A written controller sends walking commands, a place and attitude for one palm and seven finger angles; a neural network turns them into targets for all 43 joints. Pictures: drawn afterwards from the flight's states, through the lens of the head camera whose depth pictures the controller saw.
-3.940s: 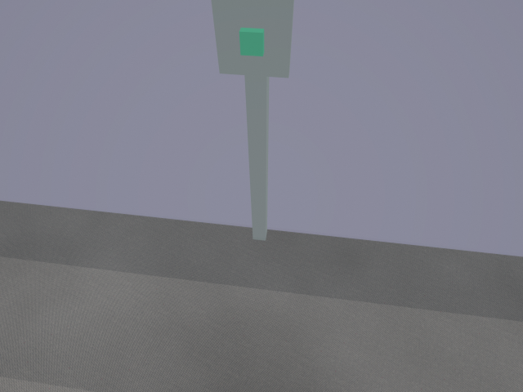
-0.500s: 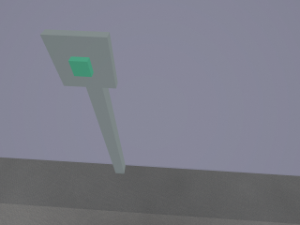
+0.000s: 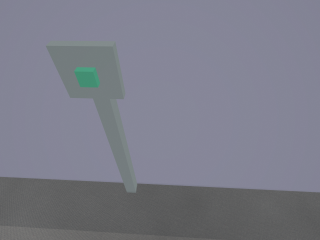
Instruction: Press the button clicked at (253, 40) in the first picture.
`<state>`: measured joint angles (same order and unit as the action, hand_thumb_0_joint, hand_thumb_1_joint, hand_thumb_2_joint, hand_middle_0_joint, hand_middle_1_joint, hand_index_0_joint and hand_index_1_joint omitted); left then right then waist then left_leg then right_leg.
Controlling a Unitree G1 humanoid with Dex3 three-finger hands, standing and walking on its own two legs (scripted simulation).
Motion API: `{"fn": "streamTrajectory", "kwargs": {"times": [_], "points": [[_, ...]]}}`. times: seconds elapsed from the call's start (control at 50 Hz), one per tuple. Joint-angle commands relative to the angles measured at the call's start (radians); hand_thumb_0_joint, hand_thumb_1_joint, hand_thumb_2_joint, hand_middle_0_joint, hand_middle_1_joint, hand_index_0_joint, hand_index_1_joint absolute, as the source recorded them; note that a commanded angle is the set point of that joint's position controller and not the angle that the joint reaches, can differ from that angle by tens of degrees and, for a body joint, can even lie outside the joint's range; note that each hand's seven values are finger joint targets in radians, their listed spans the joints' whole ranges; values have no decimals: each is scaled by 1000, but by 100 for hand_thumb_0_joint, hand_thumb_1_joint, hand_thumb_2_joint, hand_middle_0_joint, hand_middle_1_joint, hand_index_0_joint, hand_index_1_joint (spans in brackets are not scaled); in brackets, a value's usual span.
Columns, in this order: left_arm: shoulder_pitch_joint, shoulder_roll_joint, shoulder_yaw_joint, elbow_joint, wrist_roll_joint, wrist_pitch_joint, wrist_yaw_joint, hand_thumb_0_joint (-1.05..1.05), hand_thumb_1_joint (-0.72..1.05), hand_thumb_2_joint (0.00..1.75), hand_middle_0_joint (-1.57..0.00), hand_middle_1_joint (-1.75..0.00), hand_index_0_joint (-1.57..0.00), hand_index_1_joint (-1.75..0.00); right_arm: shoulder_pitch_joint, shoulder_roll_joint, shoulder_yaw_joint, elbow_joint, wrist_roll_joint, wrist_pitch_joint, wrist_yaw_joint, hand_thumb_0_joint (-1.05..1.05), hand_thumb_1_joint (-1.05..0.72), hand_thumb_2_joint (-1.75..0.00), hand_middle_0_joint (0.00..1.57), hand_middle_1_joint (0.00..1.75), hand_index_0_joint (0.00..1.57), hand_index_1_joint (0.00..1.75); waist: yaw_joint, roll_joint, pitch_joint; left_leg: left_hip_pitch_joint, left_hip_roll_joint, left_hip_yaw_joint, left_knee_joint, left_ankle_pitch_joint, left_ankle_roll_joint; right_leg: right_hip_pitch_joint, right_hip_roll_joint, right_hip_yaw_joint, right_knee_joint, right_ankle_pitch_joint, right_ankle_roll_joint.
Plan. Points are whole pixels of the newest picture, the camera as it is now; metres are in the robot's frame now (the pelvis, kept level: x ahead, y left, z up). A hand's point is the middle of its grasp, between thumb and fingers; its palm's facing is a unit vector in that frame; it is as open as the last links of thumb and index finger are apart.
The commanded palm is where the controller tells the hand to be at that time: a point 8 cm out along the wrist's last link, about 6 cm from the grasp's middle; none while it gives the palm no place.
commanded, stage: look again from close up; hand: left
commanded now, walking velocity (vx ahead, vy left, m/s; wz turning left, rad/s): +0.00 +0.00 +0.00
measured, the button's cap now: (88, 76) +0.51 +0.24 +0.16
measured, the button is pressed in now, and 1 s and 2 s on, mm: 0 0 0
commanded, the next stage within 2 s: raise the hand and make a fist in 0.30 s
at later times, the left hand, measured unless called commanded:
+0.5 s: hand out of the picture +0.09 +0.19 -0.12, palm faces +0.21 -0.95 -0.24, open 7.2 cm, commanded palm +0.10 +0.23 -0.05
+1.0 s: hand (68, 238) +0.13 +0.20 +0.02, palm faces +0.14 -0.99 -0.06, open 4.2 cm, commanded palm +0.11 +0.25 +0.02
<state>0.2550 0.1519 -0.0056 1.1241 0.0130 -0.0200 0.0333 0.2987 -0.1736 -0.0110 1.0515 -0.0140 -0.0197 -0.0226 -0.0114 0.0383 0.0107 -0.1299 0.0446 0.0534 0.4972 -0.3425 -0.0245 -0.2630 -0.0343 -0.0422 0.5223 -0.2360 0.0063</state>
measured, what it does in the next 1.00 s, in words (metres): lowers itself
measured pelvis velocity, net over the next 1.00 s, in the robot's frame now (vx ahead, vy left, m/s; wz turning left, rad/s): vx -0.02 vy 0.00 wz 0.08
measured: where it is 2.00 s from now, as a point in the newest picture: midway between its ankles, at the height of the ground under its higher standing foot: outside the picture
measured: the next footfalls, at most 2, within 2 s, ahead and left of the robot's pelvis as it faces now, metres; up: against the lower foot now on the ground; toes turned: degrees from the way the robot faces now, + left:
none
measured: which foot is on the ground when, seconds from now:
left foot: down 0.00-1.00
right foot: down 0.00-1.00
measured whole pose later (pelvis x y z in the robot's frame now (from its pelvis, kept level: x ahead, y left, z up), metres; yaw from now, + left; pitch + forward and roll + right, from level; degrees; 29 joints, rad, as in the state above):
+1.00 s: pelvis -0.02 +0.00 -0.06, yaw +5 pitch +7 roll -2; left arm 0.54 0.20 0.16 -0.13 -0.25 -0.53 -0.27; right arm 0.15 -0.25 -0.01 0.50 0.02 -0.29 -0.03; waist 0.06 0.00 -0.07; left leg -0.62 0.04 -0.06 1.03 -0.55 -0.03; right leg -0.67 -0.06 -0.13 0.96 -0.41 0.00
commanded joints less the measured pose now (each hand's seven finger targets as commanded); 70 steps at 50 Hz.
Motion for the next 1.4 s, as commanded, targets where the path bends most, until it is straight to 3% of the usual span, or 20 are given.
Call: {"fn": "streamTrajectory", "kwargs": {"times": [0.0, 0.36, 0.38, 0.4, 0.42, 0.44, 0.46, 0.52, 0.58, 0.62, 0.68, 0.74, 0.82, 0.9, 0.96, 1.08, 1.14, 1.22, 1.3, 1.38], "points": [[28, 115, 17, -53, -2, -4, 1, 0, 90, 90, -20, -30, -20, -30, 68, -86, -4, -43, -4, -8, -3, 0, -90, -90, 20, 30, 20, 30, 4, -36, 104, -142, 69, -72, -139, 101, 46, 13, -55, 78, -87, 31, -40], [54, 124, 20, -47, -5, -7, -1, 0, 90, 90, -20, -30, -20, -30, 85, -80, 7, 11, -1, -11, -4, 0, -90, -90, 20, 30, 20, 30, 11, -42, 48, -89, 58, -46, -142, 147, 39, 71, -72, 90, -94, 141, -44], [156, 146, 26, -9, -2, -14, 39, 0, 90, 90, -20, -30, -20, -30, -31, -119, -12, -45, 8, -12, 3, 0, -90, -90, 20, 30, 20, 30, 63, -179, 74, -172, 82, 7, 48, 147, 11, 89, -127, 116, -66, 513, -25], [-645, 361, 144, -1546, -215, -253, 18, 0, 90, 90, -23, -33, -23, -33, -42, -265, -25, -385, 67, -182, -49, 0, -90, -90, 20, 30, 20, 30, -69, 56, -440, 45, -45, -22, -89, 248, 48, 210, -38, 94, -26, 327, -31], [-172, 295, 152, -1284, -128, -186, 65, 0, 90, 90, -25, -36, -25, -36, -134, -168, -9, -326, 54, -270, -89, 0, -90, -90, 20, 30, 20, 30, 26, 207, -378, 48, -46, 13, -98, 349, 59, 196, 11, 51, 12, 202, -63], [-113, 193, 100, -1186, -151, -133, 118, 0, 90, 90, -28, -39, -28, -39, -127, -173, -24, -258, 58, -299, -93, 0, -90, -90, 20, 30, 20, 30, -4, 198, -295, -40, -28, 3, -70, 264, 29, 124, 6, 7, -2, 108, -45], [156, -5, -7, -1018, -149, -39, 118, 0, 90, 90, -31, -42, -31, -42, -88, -121, -21, -254, 69, -308, -78, 0, -90, -90, 20, 30, 20, 30, -5, 107, -173, -108, -18, -16, -82, 210, 27, 56, 5, -16, -27, 65, -27], [64, 65, 63, -1196, -168, -157, 64, 0, 90, 90, -39, -51, -39, -51, -109, -178, -49, -367, 49, -367, -75, 0, -90, -90, 20, 30, 20, 30, -42, -122, 4, -226, -43, -42, -2, 83, 40, -107, 3, -35, -44, -104, -1], [377, -1, 106, -967, -202, -308, -64, 0, 90, 90, -47, -60, -47, -60, -134, -165, -75, -456, 32, -377, -35, 0, -90, -90, 20, 30, 20, 30, 43, -359, 38, -414, -54, -33, 111, 29, 25, -192, 2, -32, 40, -226, 3], [475, 26, 156, -975, -238, -434, -187, 0, 90, 90, -53, -66, -53, -66, -157, -176, -91, -520, 30, -356, 0, 0, -90, -90, 20, 30, 20, 30, 68, -373, -36, -489, -68, -13, 185, 40, 12, -153, 0, -2, 105, -151, -1], [483, 155, 259, -1012, -240, -533, -351, 0, 90, 90, -61, -75, -61, -75, -212, -200, -105, -625, 42, -321, 35, 0, -90, -90, 20, 30, 20, 30, 77, -169, -134, -506, -86, 13, 270, 87, 9, -101, -21, 44, 181, 22, -25], [394, 170, 267, -1255, -266, -505, -366, 0, 90, 90, -69, -84, -69, -84, -216, -177, -95, -700, 50, -285, 21, 0, -90, -90, 20, 30, 20, 30, 84, -37, -204, -504, -90, 25, 291, 97, 30, -126, -18, 47, 217, 16, -25], [191, 163, 261, -1550, -294, -559, -285, 0, 90, 90, -81, -96, -81, -96, -131, -146, -77, -704, 35, -282, 0, 0, -90, -90, 20, 30, 20, 30, 27, 100, -289, -428, -67, -18, 337, 165, 37, -176, 7, 32, 274, 97, -22], [54, 120, 131, -1585, -265, -624, -296, 0, 90, 90, -92, -108, -92, -108, -95, -172, -48, -650, 35, -301, -11, 0, -90, -90, 20, 30, 20, 30, -64, 84, -203, -435, -43, -62, 385, 88, 48, -338, 27, 2, 296, -12, -24], [29, 142, 90, -1491, -255, -551, -376, 0, 90, 90, -100, -117, -100, -117, -95, -196, -37, -646, 49, -317, -20, 0, -90, -90, 20, 30, 20, 30, -85, 25, -164, -472, -33, -89, 364, -13, 50, -346, 30, 0, 267, -125, -21], [269, 233, 285, -1435, -288, -199, -382, 0, 90, 90, -116, -135, -116, -135, -181, -168, -34, -714, 76, -282, -35, 0, -90, -90, 20, 30, 20, 30, 57, -25, -315, -459, -50, -74, 252, 66, 38, -113, 10, -24, 231, -70, -15], [282, 214, 348, -1540, -345, -160, -294, 0, 90, 90, -124, -144, -124, -144, -213, -129, -13, -725, 67, -270, -41, 0, -90, -90, 20, 30, 20, 30, 94, -73, -279, -457, -46, -82, 214, 133, 26, -55, 28, -56, 238, -6, -20], [224, 199, 323, -1604, -319, -232, -218, 0, 90, 90, -130, -150, -130, -150, -139, -137, -15, -693, 57, -290, -31, 0, -90, -90, 20, 30, 20, 30, 53, -11, -188, -438, -35, -72, 192, 134, 22, -129, 33, -62, 220, -10, -17], [149, 176, 212, -1604, -275, -279, -258, 0, 90, 90, -130, -150, -130, -150, -94, -170, -13, -666, 57, -337, -26, 0, -90, -90, 20, 30, 20, 30, -3, 36, -170, -378, -31, -76, 194, 94, 31, -183, 30, -58, 193, -51, -14], [100, 228, 241, -1563, -288, -243, -314, 0, 90, 90, -130, -150, -130, -150, -96, -194, -14, -658, 71, -372, -45, 0, -90, -90, 20, 30, 20, 30, -1, -4, -185, -359, -35, -85, 174, 40, 36, -150, 23, -42, 148, -99, -10]]}}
